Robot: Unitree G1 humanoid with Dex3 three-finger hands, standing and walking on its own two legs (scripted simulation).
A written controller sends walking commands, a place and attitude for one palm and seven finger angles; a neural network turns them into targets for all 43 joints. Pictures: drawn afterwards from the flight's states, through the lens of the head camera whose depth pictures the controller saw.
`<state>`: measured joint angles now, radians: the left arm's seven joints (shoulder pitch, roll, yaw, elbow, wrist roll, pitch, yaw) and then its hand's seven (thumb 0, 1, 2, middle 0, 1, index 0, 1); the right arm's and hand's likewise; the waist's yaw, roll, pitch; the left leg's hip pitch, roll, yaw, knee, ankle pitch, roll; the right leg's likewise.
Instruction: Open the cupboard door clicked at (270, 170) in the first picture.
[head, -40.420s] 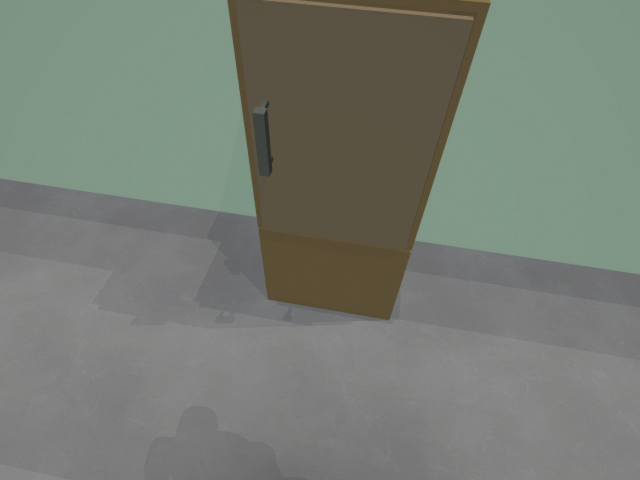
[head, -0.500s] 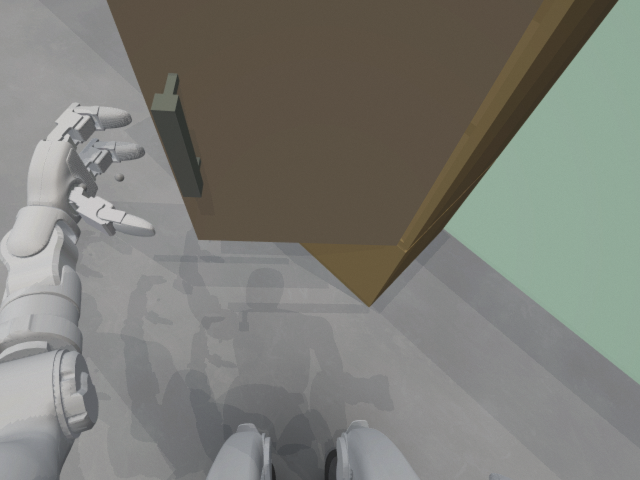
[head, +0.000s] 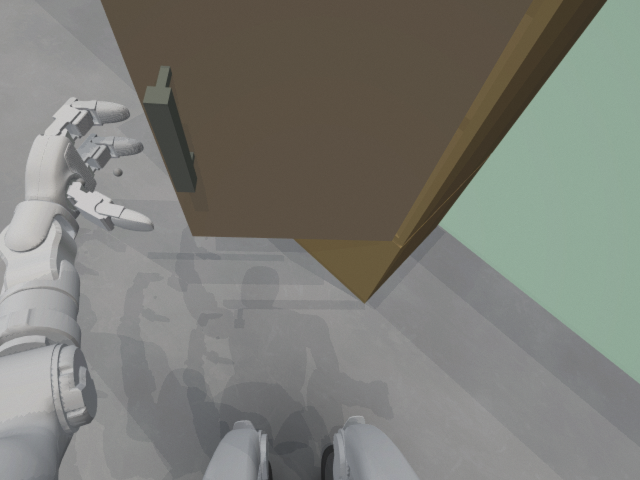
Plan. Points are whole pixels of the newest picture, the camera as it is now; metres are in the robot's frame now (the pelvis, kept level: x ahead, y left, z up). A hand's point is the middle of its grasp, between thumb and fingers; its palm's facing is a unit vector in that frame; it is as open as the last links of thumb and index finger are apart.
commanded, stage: slide the fingers in behind the handle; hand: left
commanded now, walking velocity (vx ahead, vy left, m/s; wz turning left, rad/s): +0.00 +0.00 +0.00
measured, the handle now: (176, 134) +0.53 +0.17 +0.06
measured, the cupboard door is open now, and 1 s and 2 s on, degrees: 45 45 45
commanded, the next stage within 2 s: close the thumb around the handle in 1.32 s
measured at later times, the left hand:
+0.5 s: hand (155, 171) +0.47 +0.19 +0.06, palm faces -0.03 -1.00 -0.01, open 14.0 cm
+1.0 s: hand (178, 175) +0.46 +0.16 +0.06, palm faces +0.01 -1.00 -0.03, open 14.3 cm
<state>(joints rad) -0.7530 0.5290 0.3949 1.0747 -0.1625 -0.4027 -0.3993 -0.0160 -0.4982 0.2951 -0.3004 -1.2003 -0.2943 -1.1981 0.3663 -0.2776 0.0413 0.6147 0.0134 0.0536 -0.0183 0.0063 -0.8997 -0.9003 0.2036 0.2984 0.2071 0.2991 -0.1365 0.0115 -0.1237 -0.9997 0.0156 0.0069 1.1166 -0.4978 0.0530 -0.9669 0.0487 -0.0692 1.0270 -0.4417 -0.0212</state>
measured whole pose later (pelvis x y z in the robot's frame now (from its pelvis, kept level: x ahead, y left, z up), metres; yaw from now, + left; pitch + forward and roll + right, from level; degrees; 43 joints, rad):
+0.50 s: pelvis +0.00 +0.00 +0.00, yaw +0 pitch +21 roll -3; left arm -0.72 0.42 0.34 1.03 -0.13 -0.42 -0.28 -0.02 -0.50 0.30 -0.30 -1.20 -0.29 -1.20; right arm 0.35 -0.25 0.04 0.60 0.01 0.05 0.00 0.01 -0.90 -0.90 0.20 0.30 0.21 0.30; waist -0.13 0.02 -0.13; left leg -0.97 0.01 0.02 1.10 -0.50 0.05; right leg -0.95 0.05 -0.06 1.03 -0.45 -0.02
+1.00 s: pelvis +0.00 -0.01 +0.00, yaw +1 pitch +20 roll -2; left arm -0.72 0.35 0.26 1.02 -0.14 -0.45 -0.18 -0.02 -0.50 0.30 -0.23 -1.18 -0.24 -1.18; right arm 0.34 -0.26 0.02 0.63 0.01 0.03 0.02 0.01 -0.90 -0.90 0.20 0.30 0.21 0.30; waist -0.11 0.03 -0.14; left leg -0.95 0.00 0.01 1.09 -0.49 0.04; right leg -0.94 0.04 -0.07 1.04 -0.46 -0.04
